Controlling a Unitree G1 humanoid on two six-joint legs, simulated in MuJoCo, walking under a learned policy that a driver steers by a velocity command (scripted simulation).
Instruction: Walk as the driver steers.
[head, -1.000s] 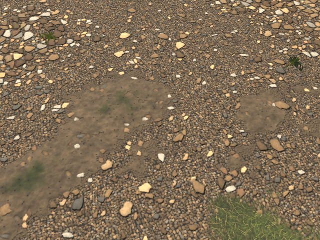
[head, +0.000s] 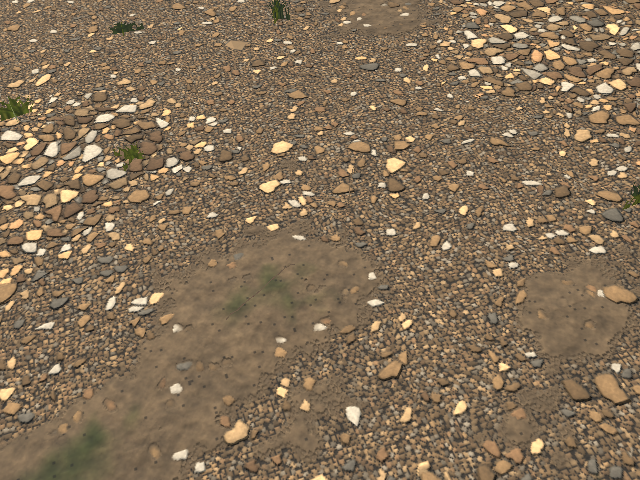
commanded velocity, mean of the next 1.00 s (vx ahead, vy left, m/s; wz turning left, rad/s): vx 0.46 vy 0.00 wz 0.52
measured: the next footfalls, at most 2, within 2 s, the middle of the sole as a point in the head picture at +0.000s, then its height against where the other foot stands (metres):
left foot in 0.38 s outside the picture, level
right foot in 0.88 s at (309, 420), level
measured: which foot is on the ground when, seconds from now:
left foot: up 0.00-0.36, down 0.38-0.90, up 0.92-1.00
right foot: down 0.00-0.36, up 0.38-0.86, down 0.88-1.00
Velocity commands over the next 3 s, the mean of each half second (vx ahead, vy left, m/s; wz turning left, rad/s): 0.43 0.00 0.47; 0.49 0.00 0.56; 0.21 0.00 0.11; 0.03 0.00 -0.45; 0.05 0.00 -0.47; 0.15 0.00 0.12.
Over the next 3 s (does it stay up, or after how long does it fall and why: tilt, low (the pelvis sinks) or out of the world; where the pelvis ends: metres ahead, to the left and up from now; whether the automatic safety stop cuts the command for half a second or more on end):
stays up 0.75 0.21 0.01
